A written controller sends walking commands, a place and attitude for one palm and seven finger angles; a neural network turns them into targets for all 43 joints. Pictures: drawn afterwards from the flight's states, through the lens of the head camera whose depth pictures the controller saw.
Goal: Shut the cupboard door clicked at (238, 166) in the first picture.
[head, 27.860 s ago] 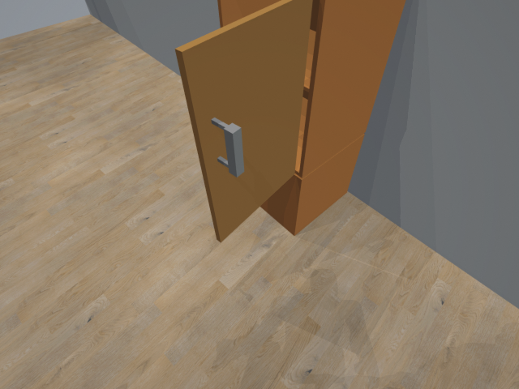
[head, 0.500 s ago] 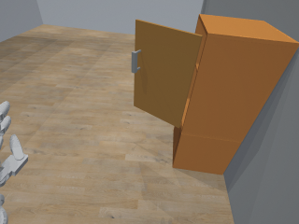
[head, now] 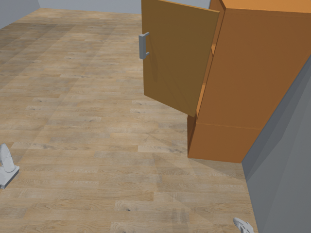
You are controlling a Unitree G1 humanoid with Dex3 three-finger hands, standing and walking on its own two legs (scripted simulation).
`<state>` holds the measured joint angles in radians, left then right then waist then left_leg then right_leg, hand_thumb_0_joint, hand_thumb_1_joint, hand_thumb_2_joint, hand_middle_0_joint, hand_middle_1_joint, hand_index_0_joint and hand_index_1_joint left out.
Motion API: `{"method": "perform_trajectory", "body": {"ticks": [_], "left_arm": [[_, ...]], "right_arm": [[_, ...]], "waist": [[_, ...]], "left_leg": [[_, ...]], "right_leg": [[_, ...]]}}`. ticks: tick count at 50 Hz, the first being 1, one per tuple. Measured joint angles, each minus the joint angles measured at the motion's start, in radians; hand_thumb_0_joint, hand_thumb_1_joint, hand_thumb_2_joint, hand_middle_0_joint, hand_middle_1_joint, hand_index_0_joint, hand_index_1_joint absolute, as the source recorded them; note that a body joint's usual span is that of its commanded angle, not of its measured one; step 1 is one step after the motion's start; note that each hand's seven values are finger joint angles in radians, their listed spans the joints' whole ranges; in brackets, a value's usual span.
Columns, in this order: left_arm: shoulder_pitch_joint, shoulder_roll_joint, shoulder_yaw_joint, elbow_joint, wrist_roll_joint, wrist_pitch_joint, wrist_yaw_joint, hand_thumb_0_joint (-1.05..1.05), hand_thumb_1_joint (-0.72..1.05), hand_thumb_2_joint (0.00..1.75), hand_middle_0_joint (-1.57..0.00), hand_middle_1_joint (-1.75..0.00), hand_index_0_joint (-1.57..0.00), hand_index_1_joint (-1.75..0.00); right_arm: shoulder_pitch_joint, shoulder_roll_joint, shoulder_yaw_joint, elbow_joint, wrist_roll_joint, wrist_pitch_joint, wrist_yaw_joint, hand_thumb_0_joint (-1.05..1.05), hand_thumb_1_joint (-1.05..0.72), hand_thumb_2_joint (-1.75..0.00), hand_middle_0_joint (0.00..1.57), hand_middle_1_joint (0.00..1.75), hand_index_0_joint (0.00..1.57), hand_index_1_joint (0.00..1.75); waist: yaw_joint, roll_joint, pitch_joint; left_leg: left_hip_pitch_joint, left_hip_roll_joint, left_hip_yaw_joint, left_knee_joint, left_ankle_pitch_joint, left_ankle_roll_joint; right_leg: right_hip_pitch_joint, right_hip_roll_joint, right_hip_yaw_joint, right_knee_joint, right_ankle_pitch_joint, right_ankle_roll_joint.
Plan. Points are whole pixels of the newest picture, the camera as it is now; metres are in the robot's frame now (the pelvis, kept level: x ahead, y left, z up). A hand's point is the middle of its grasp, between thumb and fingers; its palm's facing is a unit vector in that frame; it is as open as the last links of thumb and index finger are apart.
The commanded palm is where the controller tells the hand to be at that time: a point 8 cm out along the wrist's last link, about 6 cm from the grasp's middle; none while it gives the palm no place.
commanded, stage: stop stepping back and stand still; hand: left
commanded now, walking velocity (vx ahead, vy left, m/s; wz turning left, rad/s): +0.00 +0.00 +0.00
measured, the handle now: (145, 45) +1.00 +0.14 +0.03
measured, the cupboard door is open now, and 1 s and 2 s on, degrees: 63 63 63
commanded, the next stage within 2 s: let the arm hang, fingers relaxed in 0.48 s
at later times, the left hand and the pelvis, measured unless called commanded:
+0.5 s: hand (20, 154) +0.22 +0.29 +0.16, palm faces +0.44 -0.77 -0.45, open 7.4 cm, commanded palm +0.17 +0.32 +0.18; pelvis +0.03 +0.02 +0.00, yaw +0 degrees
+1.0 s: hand out of the picture +0.01 +0.21 -0.17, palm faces +0.04 -0.98 -0.19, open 7.0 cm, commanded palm none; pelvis +0.00 +0.02 +0.00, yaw +2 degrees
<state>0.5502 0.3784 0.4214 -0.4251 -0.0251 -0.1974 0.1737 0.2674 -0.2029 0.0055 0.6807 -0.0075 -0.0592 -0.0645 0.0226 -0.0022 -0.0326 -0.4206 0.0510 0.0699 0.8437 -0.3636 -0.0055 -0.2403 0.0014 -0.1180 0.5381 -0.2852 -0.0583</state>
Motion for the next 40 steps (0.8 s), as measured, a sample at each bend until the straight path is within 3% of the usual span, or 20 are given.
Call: {"method": "perform_trajectory", "body": {"ticks": [4,6,9,13,16,21,29,31,35,40], "left_arm": [[-0.072,-0.022,-0.030,-0.039,-0.001,0.006,0.012,0.01,0.89,0.90,-0.22,-0.30,-0.21,-0.31],[-0.093,-0.019,-0.034,-0.064,0.001,0.005,0.014,0.01,0.89,0.90,-0.21,-0.30,-0.21,-0.31],[-0.085,0.010,-0.014,-0.086,0.004,-0.005,0.005,0.01,0.89,0.90,-0.21,-0.30,-0.21,-0.31],[-0.044,0.054,0.021,-0.098,-0.001,-0.018,-0.007,0.01,0.89,0.90,-0.21,-0.30,-0.21,-0.31],[0.007,0.069,0.033,-0.092,-0.015,-0.013,-0.014,0.01,0.89,0.90,-0.21,-0.30,-0.21,-0.31],[0.045,0.043,0.006,-0.040,-0.027,0.021,-0.019,0.01,0.89,0.90,-0.22,-0.30,-0.21,-0.31],[-0.017,-0.018,-0.047,0.001,-0.020,0.055,-0.011,0.01,0.89,0.90,-0.22,-0.30,-0.21,-0.31],[-0.089,-0.005,-0.106,0.130,0.013,0.041,-0.053,0.01,0.89,0.90,-0.21,-0.30,-0.20,-0.31],[-0.228,-0.041,-0.277,0.572,0.040,0.176,-0.143,0.00,0.90,0.90,-0.20,-0.30,-0.20,-0.30],[-0.270,-0.138,-0.416,0.992,0.048,0.249,-0.176,0.01,0.91,0.90,-0.20,-0.30,-0.20,-0.30]], "right_arm": [[-0.018,-0.027,-0.014,-0.018,-0.004,-0.024,-0.015,0.01,-0.91,-0.90,0.21,0.30,0.20,0.30],[-0.044,-0.016,-0.019,-0.026,-0.001,-0.026,-0.019,0.01,-0.91,-0.90,0.21,0.30,0.20,0.30],[-0.068,0.008,-0.011,-0.056,-0.003,-0.044,-0.016,0.01,-0.91,-0.90,0.21,0.30,0.20,0.30],[-0.085,0.030,0.009,-0.090,0.004,-0.056,-0.003,0.01,-0.91,-0.90,0.21,0.30,0.20,0.30],[-0.085,0.040,0.020,-0.098,0.014,-0.042,0.009,0.01,-0.91,-0.90,0.21,0.30,0.20,0.30],[-0.065,0.036,0.026,-0.079,0.020,-0.011,0.005,0.01,-0.91,-0.90,0.21,0.30,0.20,0.30],[-0.029,0.010,0.017,-0.046,0.020,0.002,-0.016,0.01,-0.91,-0.90,0.21,0.30,0.20,0.30],[-0.040,-0.025,0.003,0.002,0.015,-0.031,0.027,0.01,-0.91,-0.90,0.21,0.30,0.20,0.30],[-0.093,-0.105,-0.010,0.086,0.000,0.013,0.071,0.01,-0.91,-0.90,0.21,0.30,0.20,0.30],[-0.093,-0.104,-0.002,0.142,-0.016,0.048,0.079,0.01,-0.91,-0.90,0.21,0.30,0.20,0.30]], "waist": [[0.005,-0.003,0.028],[0.008,-0.036,0.044],[-0.012,-0.056,0.042],[-0.031,-0.022,0.041],[-0.031,0.004,0.029],[-0.019,0.025,0.008],[-0.008,0.016,-0.007],[-0.006,0.033,-0.017],[-0.020,0.088,-0.030],[-0.057,0.054,0.018]], "left_leg": [[0.094,0.002,-0.010,-0.250,0.105,0.015],[0.103,-0.015,0.007,-0.244,0.111,0.029],[0.114,-0.032,0.020,-0.277,0.125,0.037],[0.115,-0.024,0.013,-0.308,0.139,0.034],[0.113,-0.016,0.018,-0.324,0.142,0.030],[0.124,-0.016,0.029,-0.334,0.137,0.031],[0.140,-0.021,0.024,-0.341,0.142,0.033],[0.108,-0.024,0.012,-0.309,0.138,0.036],[0.067,-0.037,0.016,-0.265,0.127,0.051],[0.075,-0.051,0.029,-0.287,0.150,0.056]], "right_leg": [[0.013,0.007,-0.025,0.036,-0.032,0.018],[0.011,-0.005,0.004,0.060,-0.052,0.034],[0.009,-0.003,0.052,0.059,-0.067,0.048],[0.036,0.012,0.056,-0.033,-0.007,0.041],[0.041,0.021,0.062,-0.069,0.007,0.038],[0.047,0.021,0.074,-0.076,0.005,0.042],[0.063,0.017,0.068,-0.079,0.004,0.042],[0.040,0.014,0.056,-0.053,-0.002,0.043],[-0.012,-0.004,0.058,0.016,-0.024,0.053],[-0.029,-0.018,0.070,0.041,-0.025,0.054]]}}
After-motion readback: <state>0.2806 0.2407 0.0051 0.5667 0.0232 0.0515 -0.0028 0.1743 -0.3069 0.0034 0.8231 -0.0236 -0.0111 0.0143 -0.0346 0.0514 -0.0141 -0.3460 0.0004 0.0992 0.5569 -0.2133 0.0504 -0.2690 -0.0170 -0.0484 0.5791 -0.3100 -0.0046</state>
